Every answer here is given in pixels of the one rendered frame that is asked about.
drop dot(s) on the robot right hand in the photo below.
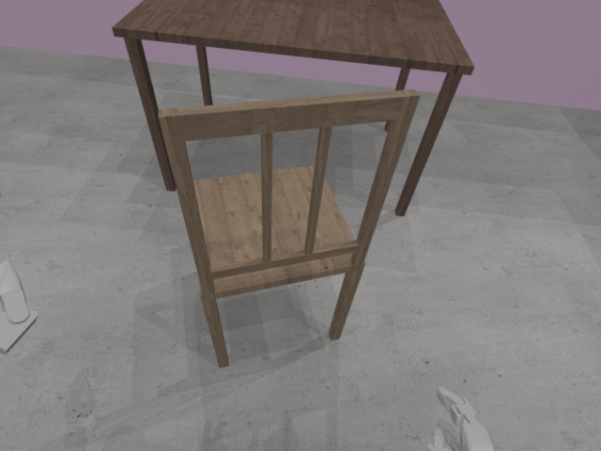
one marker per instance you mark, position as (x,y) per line
(472,436)

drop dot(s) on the table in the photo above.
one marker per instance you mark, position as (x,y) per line
(407,34)

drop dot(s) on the chair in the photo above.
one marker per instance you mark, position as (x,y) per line
(274,228)

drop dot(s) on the robot left hand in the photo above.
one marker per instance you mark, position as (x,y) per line
(17,317)

